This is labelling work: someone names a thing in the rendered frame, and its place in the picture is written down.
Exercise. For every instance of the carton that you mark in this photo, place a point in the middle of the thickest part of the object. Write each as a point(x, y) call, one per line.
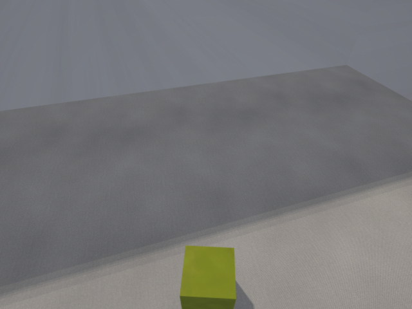
point(208, 278)

